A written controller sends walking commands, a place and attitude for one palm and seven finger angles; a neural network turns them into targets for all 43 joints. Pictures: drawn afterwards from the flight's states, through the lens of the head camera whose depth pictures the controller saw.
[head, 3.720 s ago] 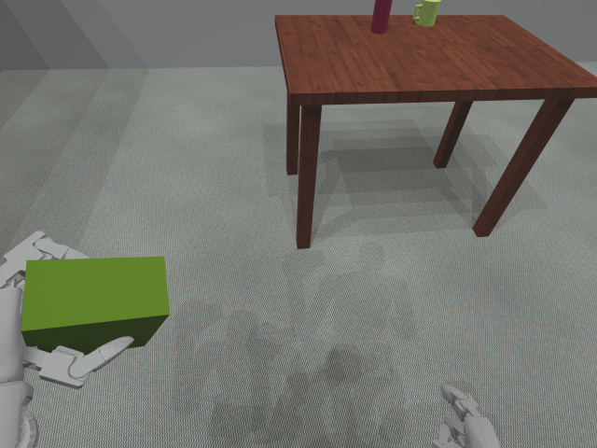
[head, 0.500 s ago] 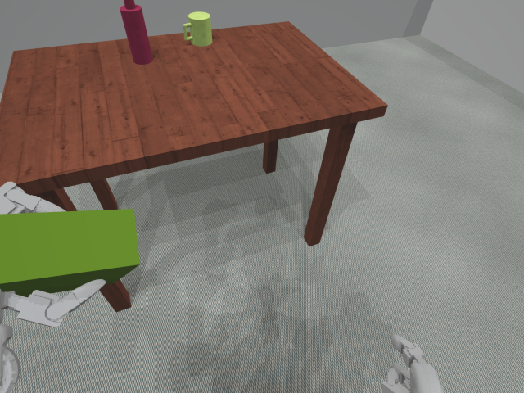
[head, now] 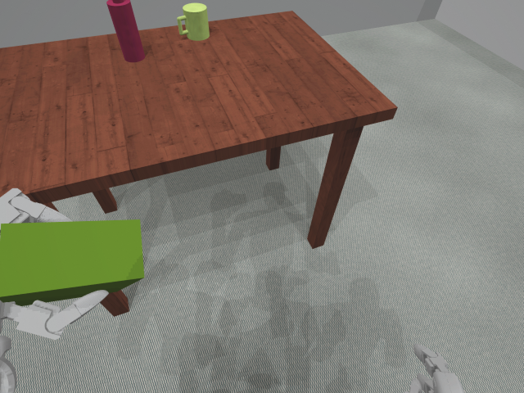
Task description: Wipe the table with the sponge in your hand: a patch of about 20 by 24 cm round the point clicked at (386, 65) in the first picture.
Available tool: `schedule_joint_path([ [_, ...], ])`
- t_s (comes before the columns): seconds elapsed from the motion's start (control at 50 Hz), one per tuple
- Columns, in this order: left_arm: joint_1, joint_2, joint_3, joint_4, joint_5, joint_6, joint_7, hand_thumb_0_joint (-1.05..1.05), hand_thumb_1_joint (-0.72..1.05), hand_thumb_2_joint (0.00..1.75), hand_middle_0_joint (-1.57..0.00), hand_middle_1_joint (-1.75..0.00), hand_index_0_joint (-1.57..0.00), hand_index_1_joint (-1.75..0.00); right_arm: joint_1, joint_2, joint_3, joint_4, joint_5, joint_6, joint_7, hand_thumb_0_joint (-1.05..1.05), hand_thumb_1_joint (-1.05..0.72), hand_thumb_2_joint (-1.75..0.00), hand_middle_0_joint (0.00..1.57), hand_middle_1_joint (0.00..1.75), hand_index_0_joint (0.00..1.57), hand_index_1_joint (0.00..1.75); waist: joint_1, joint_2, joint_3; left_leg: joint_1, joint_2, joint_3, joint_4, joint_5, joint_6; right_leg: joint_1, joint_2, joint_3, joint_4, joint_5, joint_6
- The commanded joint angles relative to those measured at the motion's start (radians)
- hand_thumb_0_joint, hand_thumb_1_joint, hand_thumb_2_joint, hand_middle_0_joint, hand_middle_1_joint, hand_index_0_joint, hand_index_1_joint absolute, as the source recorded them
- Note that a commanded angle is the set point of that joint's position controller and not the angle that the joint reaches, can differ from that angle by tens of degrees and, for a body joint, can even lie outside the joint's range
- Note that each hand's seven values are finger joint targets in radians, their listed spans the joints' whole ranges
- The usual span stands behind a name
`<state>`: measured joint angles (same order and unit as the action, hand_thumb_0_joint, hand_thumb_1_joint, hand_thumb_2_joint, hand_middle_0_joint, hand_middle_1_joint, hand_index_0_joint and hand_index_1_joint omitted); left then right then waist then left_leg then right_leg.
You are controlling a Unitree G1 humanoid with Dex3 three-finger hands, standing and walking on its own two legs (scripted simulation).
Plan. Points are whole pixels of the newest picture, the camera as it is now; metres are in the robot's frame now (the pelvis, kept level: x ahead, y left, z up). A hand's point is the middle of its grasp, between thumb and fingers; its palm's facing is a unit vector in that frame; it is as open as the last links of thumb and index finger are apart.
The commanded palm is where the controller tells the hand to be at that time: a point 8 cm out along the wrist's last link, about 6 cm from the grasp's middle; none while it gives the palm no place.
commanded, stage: take the last steps up to it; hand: left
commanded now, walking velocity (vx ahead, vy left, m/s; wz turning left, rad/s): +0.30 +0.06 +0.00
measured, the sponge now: (90, 263) +0.22 +0.21 +0.16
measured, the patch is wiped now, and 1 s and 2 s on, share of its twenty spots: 0.00 0.00 0.00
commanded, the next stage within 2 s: come to a stop and stand still in 1.12 s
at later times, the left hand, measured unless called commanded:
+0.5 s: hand (105, 191) +0.32 +0.22 +0.17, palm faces +0.39 -0.79 -0.47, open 10.1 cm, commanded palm +0.26 +0.27 +0.18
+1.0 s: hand (124, 132) +0.42 +0.23 +0.18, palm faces +0.36 -0.79 -0.50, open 10.1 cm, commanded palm +0.37 +0.28 +0.18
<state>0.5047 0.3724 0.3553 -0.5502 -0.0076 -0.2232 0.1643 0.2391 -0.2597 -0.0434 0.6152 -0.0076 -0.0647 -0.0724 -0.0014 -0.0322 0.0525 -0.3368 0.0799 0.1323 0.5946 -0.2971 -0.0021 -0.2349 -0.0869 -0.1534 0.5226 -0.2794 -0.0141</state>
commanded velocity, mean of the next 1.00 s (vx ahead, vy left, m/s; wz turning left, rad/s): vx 0.25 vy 0.06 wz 0.02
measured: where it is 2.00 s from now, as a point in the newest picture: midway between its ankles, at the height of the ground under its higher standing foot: (261, 385)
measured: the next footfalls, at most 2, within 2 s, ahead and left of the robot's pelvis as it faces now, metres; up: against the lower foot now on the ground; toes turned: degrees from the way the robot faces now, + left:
left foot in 0.02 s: +0.09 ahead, +0.15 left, +0.00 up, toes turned +9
right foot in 0.32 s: +0.15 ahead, -0.11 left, +0.00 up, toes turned -11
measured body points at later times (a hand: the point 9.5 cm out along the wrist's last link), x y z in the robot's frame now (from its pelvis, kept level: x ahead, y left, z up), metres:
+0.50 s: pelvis +0.10 -0.01 +0.00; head +0.13 -0.04 +0.45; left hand +0.29 +0.26 +0.19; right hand +0.25 -0.24 -0.12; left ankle +0.10 +0.13 -0.66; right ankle +0.11 -0.10 -0.74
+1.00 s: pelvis +0.20 +0.00 -0.01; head +0.23 -0.01 +0.44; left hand +0.39 +0.27 +0.20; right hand +0.36 -0.19 -0.11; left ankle +0.21 +0.14 -0.74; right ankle +0.24 -0.10 -0.73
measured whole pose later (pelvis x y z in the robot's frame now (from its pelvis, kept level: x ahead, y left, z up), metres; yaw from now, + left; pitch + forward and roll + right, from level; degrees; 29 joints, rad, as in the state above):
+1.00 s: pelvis +0.20 +0.00 -0.01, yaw -1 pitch +0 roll +0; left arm 0.51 0.40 0.38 -0.55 -0.02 -0.22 0.14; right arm 0.22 -0.11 0.04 0.59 0.01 -0.09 -0.05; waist 0.00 0.03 0.05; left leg -0.27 0.11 0.15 0.57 -0.29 -0.03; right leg -0.34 -0.05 -0.16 0.61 -0.34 0.03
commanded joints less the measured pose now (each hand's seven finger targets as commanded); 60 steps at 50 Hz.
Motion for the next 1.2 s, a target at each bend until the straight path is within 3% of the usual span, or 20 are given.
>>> schedule_joint_path([
  [0.0,-0.16,0.138,0.099,-0.212,-0.014,-0.063,0.036,0.0,0.1,1.3,-1.2,-1.6,-1.2,-1.6,-0.077,-0.084,-0.031,-0.173,0.012,-0.053,-0.019,0.0,-0.9,-0.9,0.2,0.3,0.2,0.3,-0.015,0.222,-0.146,0.282,0.122,-0.19,-0.257,0.034,0.079,-0.127,-0.031,0.083,0.188,-0.116,-0.009],
  [0.02,-0.17,0.14,0.101,-0.209,-0.011,-0.075,0.037,0.0,0.1,1.3,-1.2,-1.6,-1.2,-1.6,-0.082,-0.081,-0.028,-0.181,0.019,-0.054,-0.011,0.0,-0.9,-0.9,0.2,0.3,0.2,0.3,-0.007,0.367,-0.137,0.368,0.285,-0.432,-0.296,0.188,0.173,-0.312,0.058,0.021,0.405,-0.303,0.028],
  [0.06,-0.157,0.193,0.13,-0.149,-0.001,-0.079,0.02,0.0,0.1,1.3,-1.2,-1.6,-1.2,-1.6,-0.096,-0.053,-0.022,-0.154,0.011,-0.068,-0.007,0.0,-0.9,-0.9,0.2,0.3,0.2,0.3,-0.004,0.34,-0.095,0.274,0.356,-0.538,-0.335,0.074,0.259,-0.408,-0.003,0.131,0.591,-0.297,0.025],
  [0.14,-0.087,0.126,0.083,-0.23,-0.009,-0.07,0.008,0.0,0.1,1.3,-1.2,-1.6,-1.2,-1.6,-0.092,-0.058,-0.019,-0.139,0.018,-0.085,0.011,0.0,-0.9,-0.9,0.2,0.3,0.2,0.3,0.003,0.279,-0.121,0.22,0.242,-0.226,-0.286,0.222,0.187,-0.313,-0.006,0.058,0.427,-0.154,0.041],
  [0.26,-0.096,0.151,0.122,-0.144,-0.011,-0.044,0.014,0.0,0.1,1.3,-1.2,-1.6,-1.2,-1.6,-0.107,-0.046,-0.001,-0.14,0.015,-0.075,-0.002,0.0,-0.9,-0.9,0.2,0.3,0.2,0.3,0.009,0.209,-0.154,0.082,0.156,-0.054,-0.091,0.11,0.087,0.071,0.064,-0.054,-0.035,-0.006,0.035],
  [0.28,-0.111,0.168,0.131,-0.115,-0.007,-0.039,0.014,0.0,0.1,1.3,-1.2,-1.6,-1.2,-1.6,-0.105,-0.034,0.001,-0.133,0.014,-0.064,-0.004,0.0,-0.9,-0.9,0.2,0.3,0.2,0.3,0.011,0.079,-0.163,-0.028,0.117,-0.026,0.084,0.053,0.066,0.172,-0.02,0.076,-0.097,-0.009,-0.006],
  [0.3,-0.122,0.205,0.156,-0.088,-0.002,-0.035,0.018,0.0,0.1,1.3,-1.2,-1.6,-1.2,-1.6,-0.098,-0.006,0.006,-0.139,0.014,-0.051,-0.002,0.0,-0.9,-0.9,0.2,0.3,0.2,0.3,0.008,-0.201,-0.179,-0.245,-0.004,0.041,0.358,-0.116,0.021,0.292,-0.236,0.445,-0.188,0.028,-0.109],
  [0.32,-0.148,0.224,0.187,-0.077,-0.02,-0.033,0.019,0.0,0.1,1.3,-1.2,-1.6,-1.2,-1.6,-0.14,-0.027,0.002,-0.151,0.012,-0.058,0.004,0.0,-0.9,-0.9,0.2,0.3,0.2,0.3,0.032,-0.278,-0.161,-0.359,-0.036,-0.057,0.553,-0.248,0.0,0.277,-0.361,0.656,-0.256,0.052,-0.178],
  [0.34,-0.144,0.202,0.162,-0.078,-0.031,-0.041,0.008,0.0,0.1,1.3,-1.2,-1.6,-1.2,-1.6,-0.13,-0.038,-0.011,-0.131,0.013,-0.059,0.011,0.0,-0.9,-0.9,0.2,0.3,0.2,0.3,0.02,-0.241,-0.131,-0.379,-0.006,-0.147,0.652,-0.197,-0.011,0.235,-0.369,0.659,-0.274,0.013,-0.191],
  [0.38,-0.104,0.181,0.154,-0.105,-0.028,-0.054,0.0,0.0,0.1,1.3,-1.2,-1.6,-1.2,-1.6,-0.145,-0.026,0.008,-0.118,0.015,-0.035,0.017,0.0,-0.9,-0.9,0.2,0.3,0.2,0.3,0.013,-0.095,-0.108,-0.401,0.033,-0.16,0.673,-0.123,-0.024,0.22,-0.33,0.47,-0.233,0.137,-0.185],
  [0.46,-0.096,0.165,0.136,-0.156,-0.018,-0.076,0.005,0.0,0.1,1.3,-1.2,-1.6,-1.2,-1.6,-0.151,-0.029,0.01,-0.124,0.007,-0.018,0.011,0.0,-0.9,-0.9,0.2,0.3,0.2,0.3,-0.003,-0.089,-0.129,-0.233,0.042,-0.085,0.374,-0.033,-0.023,0.113,-0.245,0.193,-0.209,0.3,-0.128],
  [0.62,-0.122,0.168,0.131,-0.227,-0.015,-0.058,0.038,0.0,0.1,1.3,-1.2,-1.6,-1.2,-1.6,-0.102,-0.041,-0.018,-0.173,0.005,-0.043,-0.008,0.0,-0.9,-0.9,0.2,0.3,0.2,0.3,0.01,-0.046,-0.157,0.128,-0.034,0.065,-0.122,0.112,0.0,0.074,-0.169,0.139,-0.06,0.145,-0.078],
  [0.64,-0.144,0.163,0.124,-0.243,-0.015,-0.066,0.037,0.0,0.1,1.3,-1.2,-1.6,-1.2,-1.6,-0.086,-0.058,-0.027,-0.174,0.009,-0.044,-0.014,0.0,-0.9,-0.9,0.2,0.3,0.2,0.3,-0.005,0.058,-0.175,0.225,-0.009,0.021,-0.171,0.115,0.016,0.024,-0.138,0.111,0.07,0.138,-0.053],
  [0.68,-0.154,0.157,0.119,-0.257,-0.014,-0.085,0.036,0.0,0.1,1.3,-1.2,-1.6,-1.2,-1.6,-0.083,-0.083,-0.035,-0.19,0.018,-0.048,-0.007,0.0,-0.9,-0.9,0.2,0.3,0.2,0.3,-0.005,0.365,-0.201,0.411,0.304,-0.447,-0.257,0.383,0.179,-0.29,0.046,0.03,0.493,-0.334,0.026],
  [0.7,-0.135,0.201,0.141,-0.19,-0.006,-0.087,0.028,0.0,0.1,1.3,-1.2,-1.6,-1.2,-1.6,-0.096,-0.064,-0.018,-0.168,0.005,-0.053,-0.006,0.0,-0.9,-0.9,0.2,0.3,0.2,0.3,-0.008,0.382,-0.191,0.335,0.362,-0.537,-0.301,0.297,0.234,-0.344,0.031,0.099,0.641,-0.369,0.021],
  [0.8,-0.037,0.142,0.118,-0.28,-0.021,-0.076,0.007,0.0,0.1,1.3,-1.2,-1.6,-1.2,-1.6,-0.096,-0.054,-0.02,-0.154,0.018,-0.069,0.016,0.0,-0.9,-0.9,0.2,0.3,0.2,0.3,0.004,0.283,-0.178,0.255,0.238,-0.224,-0.253,0.377,0.184,-0.326,-0.003,0.068,0.491,-0.168,0.042],
  [0.96,-0.084,0.157,0.135,-0.133,-0.023,-0.03,0.01,0.0,0.1,1.3,-1.2,-1.6,-1.2,-1.6,-0.107,-0.043,0.003,-0.152,0.021,-0.053,-0.012,0.0,-0.9,-0.9,0.2,0.3,0.2,0.3,0.002,0.164,-0.167,0.072,0.158,-0.056,-0.094,0.076,0.075,0.071,0.049,-0.021,-0.059,0.013,0.039],
  [1.02,-0.129,0.195,0.157,-0.064,-0.027,-0.018,0.009,0.0,0.1,1.3,-1.2,-1.6,-1.2,-1.6,-0.128,-0.031,0.005,-0.154,0.013,-0.049,-0.002,0.0,-0.9,-0.9,0.2,0.3,0.2,0.3,0.024,-0.282,-0.148,-0.274,-0.044,-0.045,0.45,-0.254,-0.012,0.212,-0.329,0.574,-0.236,0.22,-0.147],
  [1.1,-0.095,0.18,0.146,-0.133,-0.015,-0.052,0.012,0.0,0.1,1.3,-1.2,-1.6,-1.2,-1.6,-0.15,-0.019,0.026,-0.124,0.009,-0.022,0.012,0.0,-0.9,-0.9,0.2,0.3,0.2,0.3,0.004,-0.079,-0.142,-0.301,0.009,-0.126,0.563,-0.13,-0.033,0.209,-0.29,0.313,-0.159,0.516,-0.148],
  [1.18,-0.034,0.184,0.158,-0.191,-0.018,-0.069,0.021,0.0,0.1,1.3,-1.2,-1.6,-1.2,-1.6,-0.151,-0.017,0.018,-0.148,0.002,-0.015,0.006,0.0,-0.9,-0.9,0.2,0.3,0.2,0.3,0.018,-0.091,-0.175,-0.142,-0.008,-0.032,0.242,-0.052,-0.02,0.158,-0.231,0.166,-0.151,0.512,-0.122],
])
